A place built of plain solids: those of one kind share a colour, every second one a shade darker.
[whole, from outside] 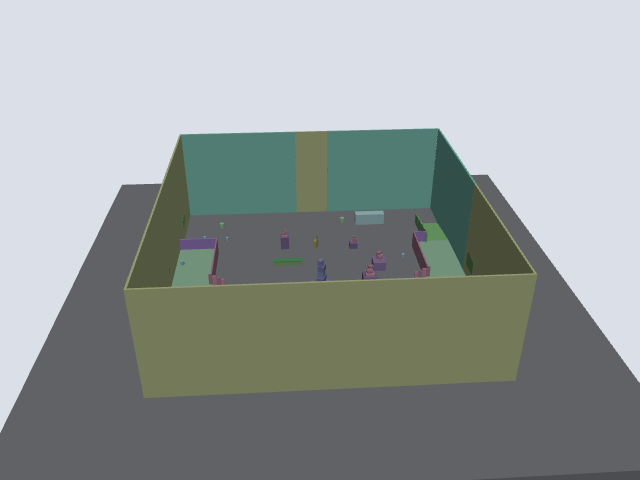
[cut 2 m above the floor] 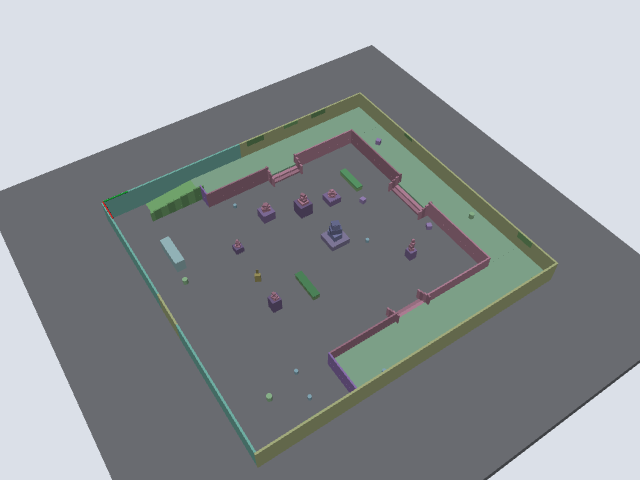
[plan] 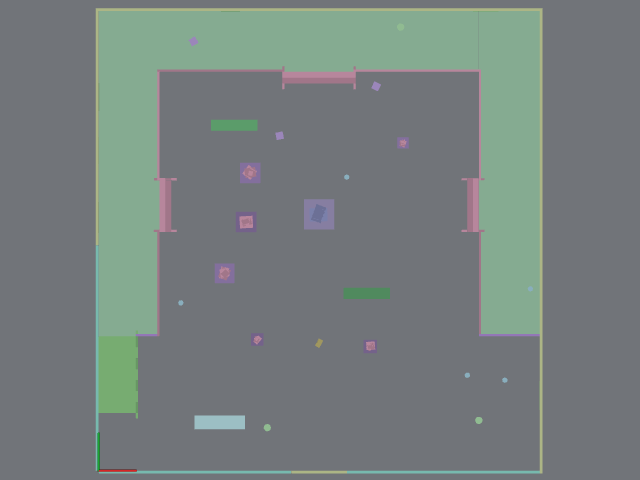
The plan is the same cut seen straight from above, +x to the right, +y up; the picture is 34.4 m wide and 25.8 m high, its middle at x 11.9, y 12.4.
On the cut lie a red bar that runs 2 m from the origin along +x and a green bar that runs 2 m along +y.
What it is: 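An art gallery's atrium; 23.7 x 24.7 m, 8.3 m high; a walk 3.3 m broad round three sides of a court, raised by 3 risers of 0.162 m; a flight in the middle of each side; a ramp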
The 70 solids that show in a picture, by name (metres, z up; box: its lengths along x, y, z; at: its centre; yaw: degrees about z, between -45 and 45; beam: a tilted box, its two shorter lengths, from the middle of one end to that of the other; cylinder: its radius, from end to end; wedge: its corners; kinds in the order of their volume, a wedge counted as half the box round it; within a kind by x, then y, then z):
{
 "walk_1": {"box": [3.27, 17.48, 0.54], "at": [1.64, 15.97, 0.22]},
 "walk_2": {"box": [17.17, 3.27, 0.54], "at": [11.86, 23.07, 0.22]},
 "walk_3": {"box": [3.27, 17.48, 0.54], "at": [22.07, 15.97, 0.22]},
 "wall_1": {"box": [0.15, 12.75, 8.34], "at": [-0.07, 18.48, 4.12]},
 "wall_2": {"box": [3.0, 0.15, 8.34], "at": [11.85, -0.07, 4.12]},
 "wall_3": {"box": [24.01, 0.15, 8.34], "at": [11.86, 24.79, 4.12]},
 "wall_4": {"box": [0.15, 25.01, 8.34], "at": [23.79, 12.36, 4.12]},
 "window_wall_1": {"box": [0.15, 12.11, 8.34], "at": [-0.07, 6.05, 4.12]},
 "window_wall_2": {"box": [10.35, 0.15, 8.34], "at": [5.17, -0.07, 4.12]},
 "window_wall_3": {"box": [10.36, 0.15, 8.34], "at": [18.53, -0.07, 4.12]},
 "piece_1": {"box": [0.12, 5.72, 0.64], "at": [3.21, 10.09, 0.27]},
 "piece_2": {"box": [0.12, 5.72, 1.54], "at": [3.21, 10.09, 0.72]},
 "piece_3": {"box": [0.12, 5.83, 0.64], "at": [3.21, 18.52, 0.27]},
 "piece_4": {"box": [0.12, 5.83, 1.54], "at": [3.21, 18.52, 0.72]},
 "piece_5": {"box": [0.32, 2.65, 0.37], "at": [3.43, 14.28, 0.14]},
 "piece_6": {"box": [0.32, 2.65, 0.21], "at": [3.74, 14.28, 0.06]},
 "piece_7": {"box": [6.84, 0.12, 0.64], "at": [6.57, 21.5, 0.27]},
 "piece_8": {"box": [6.84, 0.12, 1.54], "at": [6.57, 21.5, 0.72]},
 "piece_9": {"box": [0.37, 0.34, 0.18], "at": [6.81, 10.59, 1.44], "yaw": 43.4},
 "piece_10": {"box": [0.7, 0.65, 0.22], "at": [7.94, 13.36, 1.24], "yaw": 2.8},
 "piece_11": {"box": [0.59, 0.52, 0.13], "at": [8.15, 16.03, 0.75], "yaw": 9.0},
 "piece_12": {"box": [3.71, 0.32, 0.21], "at": [11.85, 20.97, 0.06]},
 "piece_13": {"box": [3.71, 0.32, 0.37], "at": [11.85, 21.28, 0.14]},
 "piece_14": {"box": [6.86, 0.12, 0.64], "at": [17.13, 21.5, 0.27]},
 "piece_15": {"box": [6.86, 0.12, 1.54], "at": [17.13, 21.5, 0.72]},
 "piece_16": {"box": [0.32, 2.65, 0.21], "at": [19.97, 14.28, 0.06]},
 "piece_17": {"box": [0.32, 2.65, 0.37], "at": [20.28, 14.28, 0.14]},
 "piece_18": {"box": [0.12, 5.72, 0.64], "at": [20.5, 10.09, 0.27]},
 "piece_19": {"box": [0.12, 5.72, 1.54], "at": [20.5, 10.09, 0.72]},
 "piece_20": {"box": [0.12, 5.83, 0.64], "at": [20.5, 18.52, 0.27]},
 "piece_21": {"box": [0.12, 5.83, 1.54], "at": [20.5, 18.52, 0.72]},
 "piece_base_1": {"box": [1.06, 1.06, 0.85], "at": [6.77, 10.61, 0.38]},
 "piece_base_2": {"box": [1.11, 1.11, 1.18], "at": [7.93, 13.37, 0.54]},
 "piece_base_3": {"box": [1.1, 1.1, 0.6], "at": [8.15, 16.0, 0.25]},
 "piece_base_4": {"box": [0.67, 0.67, 0.56], "at": [8.53, 7.05, 0.23]},
 "piece_base_5": {"box": [0.73, 0.73, 1.2], "at": [14.6, 6.68, 0.55]},
 "piece_base_6": {"box": [0.62, 0.62, 0.89], "at": [16.36, 17.62, 0.4]},
 "arm_ramp_1": {"wedge": [[0.0, 3.1, -0.05], [0.0, 3.1, 0.0], [0.0, 7.23, -0.05], [0.0, 7.23, 0.49], [2.0, 3.1, -0.05], [2.0, 3.1, 0.0], [2.0, 7.23, -0.05], [2.0, 7.23, 0.49]]},
 "arm_ramp_2": {"box": [0.12, 0.59, 1.04], "at": [2.06, 3.4, 0.47]},
 "arm_ramp_3": {"box": [0.12, 0.59, 1.11], "at": [2.06, 3.98, 0.5]},
 "arm_ramp_4": {"box": [0.12, 0.59, 1.18], "at": [2.06, 4.58, 0.54]},
 "arm_ramp_5": {"box": [0.12, 0.59, 1.25], "at": [2.06, 5.17, 0.57]},
 "arm_ramp_6": {"box": [0.12, 0.59, 1.32], "at": [2.06, 5.75, 0.61]},
 "arm_ramp_7": {"box": [0.12, 0.59, 1.39], "at": [2.06, 6.34, 0.64]},
 "arm_ramp_8": {"box": [0.12, 0.59, 1.46], "at": [2.06, 6.93, 0.68]},
 "desk_1": {"box": [2.72, 0.75, 1.1], "at": [6.51, 2.6, 0.5]},
 "centre_base_1": {"box": [1.63, 1.63, 0.53], "at": [11.85, 13.78, 0.21]},
 "bench_1": {"box": [2.44, 0.54, 0.43], "at": [7.29, 18.57, 0.17]},
 "bench_2": {"box": [2.44, 0.54, 0.43], "at": [14.41, 9.53, 0.17]},
 "end_1": {"box": [1.27, 0.12, 1.54], "at": [2.63, 7.29, 0.72]},
 "end_2": {"box": [3.27, 0.12, 0.64], "at": [22.07, 7.29, 0.27]},
 "end_3": {"box": [3.27, 0.12, 1.54], "at": [22.07, 7.29, 0.72]},
 "centre_1": {"box": [0.96, 0.72, 0.49], "at": [11.82, 13.76, 0.73], "yaw": 1.0},
 "centre_2": {"box": [0.51, 0.59, 0.49], "at": [11.82, 13.8, 2.21], "yaw": -20.7},
 "centre_3": {"box": [0.56, 0.9, 0.49], "at": [11.83, 13.82, 1.22], "yaw": -19.7},
 "centre_4": {"box": [0.49, 0.61, 0.49], "at": [11.84, 13.79, 1.72], "yaw": -18.0},
 "centre_5": {"box": [0.32, 0.45, 0.49], "at": [11.88, 13.8, 2.7], "yaw": -42.2},
 "ottoman_1": {"box": [0.4, 0.4, 0.47], "at": [5.1, 23.07, 0.67], "yaw": 30.9},
 "ottoman_2": {"box": [0.4, 0.4, 0.47], "at": [9.73, 18.0, 0.18], "yaw": 11.5},
 "ottoman_3": {"box": [0.4, 0.4, 0.47], "at": [14.92, 20.66, 0.18], "yaw": -25.3},
 "bench_top_1": {"box": [2.5, 0.6, 0.07], "at": [7.29, 18.57, 0.41]},
 "bench_top_2": {"box": [2.5, 0.6, 0.07], "at": [14.41, 9.53, 0.41]},
 "drum_1": {"cylinder": 0.2, "from": [9.07, 2.31, 0.0], "to": [9.07, 2.31, 0.46]},
 "drum_2": {"cylinder": 0.2, "from": [16.23, 23.84, 0.49], "to": [16.23, 23.84, 0.95]},
 "drum_3": {"cylinder": 0.2, "from": [20.44, 2.7, 0.0], "to": [20.44, 2.7, 0.46]},
 "hung_picture_1": {"box": [0.025, 1.67, 1.2], "at": [0.02, 13.61, 2.04]},
 "hung_picture_2": {"box": [0.025, 1.43, 0.78], "at": [0.02, 17.21, 2.04]},
 "hung_picture_3": {"box": [0.025, 1.5, 1.04], "at": [0.02, 20.1, 2.04]},
 "hung_picture_4": {"box": [1.37, 0.025, 1.27], "at": [20.81, 24.69, 2.04]},
 "suitcase_1": {"box": [0.27, 0.45, 0.77], "at": [11.85, 6.85, 0.33], "yaw": -29.2}
}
